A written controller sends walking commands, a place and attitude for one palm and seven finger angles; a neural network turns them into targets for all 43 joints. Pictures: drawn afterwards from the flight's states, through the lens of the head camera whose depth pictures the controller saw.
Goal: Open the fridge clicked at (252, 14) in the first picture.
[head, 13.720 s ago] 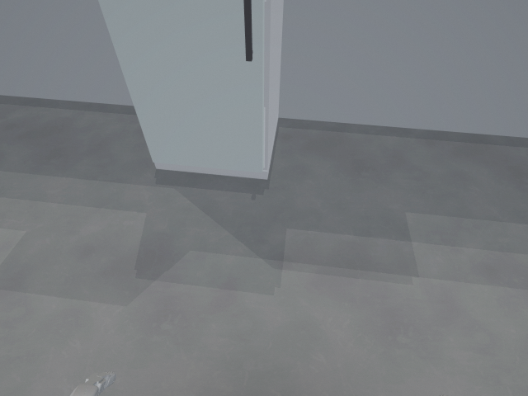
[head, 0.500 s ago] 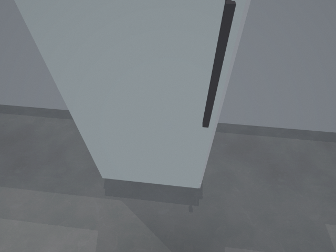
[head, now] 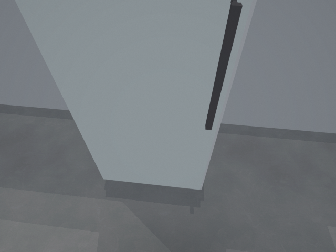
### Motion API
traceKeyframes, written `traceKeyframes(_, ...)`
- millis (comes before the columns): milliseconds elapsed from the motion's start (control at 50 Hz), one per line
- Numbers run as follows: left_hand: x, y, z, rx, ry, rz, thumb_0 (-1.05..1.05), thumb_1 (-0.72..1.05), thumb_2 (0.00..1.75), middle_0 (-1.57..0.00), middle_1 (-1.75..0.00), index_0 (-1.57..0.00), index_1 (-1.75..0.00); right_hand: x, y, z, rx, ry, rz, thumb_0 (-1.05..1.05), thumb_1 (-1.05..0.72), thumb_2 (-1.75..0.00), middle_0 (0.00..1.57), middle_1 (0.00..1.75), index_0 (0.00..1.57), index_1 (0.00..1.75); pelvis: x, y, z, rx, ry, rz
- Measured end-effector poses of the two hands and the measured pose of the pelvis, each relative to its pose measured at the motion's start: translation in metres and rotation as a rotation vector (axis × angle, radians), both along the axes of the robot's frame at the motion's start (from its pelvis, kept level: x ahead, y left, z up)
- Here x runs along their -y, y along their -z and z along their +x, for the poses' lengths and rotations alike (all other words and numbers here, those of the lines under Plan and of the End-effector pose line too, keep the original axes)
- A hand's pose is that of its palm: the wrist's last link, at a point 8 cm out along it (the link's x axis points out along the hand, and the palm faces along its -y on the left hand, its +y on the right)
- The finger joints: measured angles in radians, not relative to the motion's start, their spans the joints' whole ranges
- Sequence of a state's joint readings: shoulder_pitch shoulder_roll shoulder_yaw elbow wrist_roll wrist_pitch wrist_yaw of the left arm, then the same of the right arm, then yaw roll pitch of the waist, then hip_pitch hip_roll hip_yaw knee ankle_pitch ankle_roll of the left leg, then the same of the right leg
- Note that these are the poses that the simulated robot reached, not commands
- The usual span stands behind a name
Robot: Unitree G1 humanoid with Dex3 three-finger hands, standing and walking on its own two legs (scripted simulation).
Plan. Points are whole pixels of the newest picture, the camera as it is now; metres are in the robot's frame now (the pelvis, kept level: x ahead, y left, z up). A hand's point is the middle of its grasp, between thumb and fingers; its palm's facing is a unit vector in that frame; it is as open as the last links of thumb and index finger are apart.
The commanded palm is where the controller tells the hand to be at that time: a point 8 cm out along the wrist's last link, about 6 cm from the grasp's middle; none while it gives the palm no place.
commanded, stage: shuffle to correct the standing spot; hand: right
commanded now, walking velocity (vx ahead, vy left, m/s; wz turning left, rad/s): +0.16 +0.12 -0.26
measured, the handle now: (218, 77) +0.56 -0.11 +0.13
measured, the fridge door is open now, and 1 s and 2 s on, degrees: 0 0 0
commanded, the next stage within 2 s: come to a stop and stand still in 0.60 s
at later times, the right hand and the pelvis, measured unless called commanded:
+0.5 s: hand out of the picture -0.02 -0.11 -0.19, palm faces +0.10 +0.99 -0.08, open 7.3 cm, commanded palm none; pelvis +0.10 +0.02 -0.02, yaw -1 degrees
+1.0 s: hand (200, 213) +0.28 -0.08 -0.17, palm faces +0.02 +0.97 -0.25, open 7.3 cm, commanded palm none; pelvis +0.17 +0.10 -0.02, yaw -2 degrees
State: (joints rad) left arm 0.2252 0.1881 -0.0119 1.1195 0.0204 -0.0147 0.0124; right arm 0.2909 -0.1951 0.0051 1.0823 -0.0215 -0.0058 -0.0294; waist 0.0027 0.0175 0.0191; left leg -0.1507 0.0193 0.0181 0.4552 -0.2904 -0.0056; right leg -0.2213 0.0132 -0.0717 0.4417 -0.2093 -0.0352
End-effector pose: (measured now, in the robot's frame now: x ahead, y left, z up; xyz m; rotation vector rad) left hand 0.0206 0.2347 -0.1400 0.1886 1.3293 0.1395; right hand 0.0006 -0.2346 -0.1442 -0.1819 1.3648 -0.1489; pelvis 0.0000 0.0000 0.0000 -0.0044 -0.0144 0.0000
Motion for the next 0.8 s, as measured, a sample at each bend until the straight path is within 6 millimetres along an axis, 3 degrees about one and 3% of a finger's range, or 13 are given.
traceKeyframes(160,0.004,0.010,0.000,-0.063,-0.007,-0.045,0.01,0.91,0.89,-0.20,-0.30,-0.20,-0.30,-0.024,0.006,-0.011,-0.056,0.051,0.030,0.00,-0.91,-0.90,0.20,0.30,0.20,0.30,-0.013,0.005,0.023,-0.020,0.024,-0.011)
traceKeyframes(280,-0.002,0.016,0.016,-0.094,-0.003,-0.050,0.01,0.91,0.89,-0.20,-0.30,-0.20,-0.30,-0.048,0.009,-0.020,-0.118,0.109,0.048,0.00,-0.91,-0.90,0.20,0.30,0.20,0.30,-0.025,0.010,0.047,-0.030,0.039,0.006)
traceKeyframes(340,-0.007,0.015,0.036,-0.108,0.023,-0.027,0.01,0.92,0.89,-0.20,-0.30,-0.20,-0.30,-0.058,0.013,-0.026,-0.149,0.150,0.064,0.00,-0.91,-0.90,0.20,0.30,0.20,0.30,-0.026,0.013,0.061,-0.028,0.060,0.018)
traceKeyframes(420,-0.013,0.011,0.080,-0.069,0.047,0.024,0.02,0.93,0.89,-0.20,-0.30,-0.20,-0.30,-0.069,0.020,-0.035,-0.225,0.184,0.106,0.00,-0.91,-0.90,0.20,0.30,0.20,0.30,-0.022,0.018,0.081,-0.023,0.064,0.024)
traceKeyframes(480,-0.014,0.007,0.109,0.025,0.023,0.056,0.02,0.93,0.89,-0.20,-0.30,-0.20,-0.30,-0.071,0.025,-0.030,-0.296,0.161,0.144,0.00,-0.91,-0.90,0.20,0.30,0.20,0.30,-0.018,0.021,0.095,-0.011,0.025,0.014)
traceKeyframes(540,-0.013,-0.004,0.118,0.067,-0.012,0.063,0.01,0.92,0.89,-0.20,-0.30,-0.20,-0.30,-0.065,0.023,0.001,-0.288,0.115,0.146,0.00,-0.91,-0.90,0.20,0.30,0.20,0.30,-0.019,0.013,0.108,-0.006,0.010,0.025)
traceKeyframes(640,-0.015,-0.015,0.110,-0.015,-0.014,0.050,0.01,0.93,0.89,-0.20,-0.30,-0.20,-0.30,-0.054,0.016,0.083,-0.115,0.095,0.114,0.00,-0.91,-0.90,0.20,0.30,0.20,0.30,-0.029,-0.001,0.125,-0.014,0.020,0.044)
traceKeyframes(800,-0.037,-0.005,0.095,-0.138,-0.077,-0.014,0.01,0.91,0.89,-0.20,-0.30,-0.20,-0.30,-0.062,0.004,0.199,0.054,0.010,0.032,0.00,-0.93,-0.90,0.20,0.30,0.20,0.30,-0.064,0.000,0.151,-0.024,0.009,0.032)
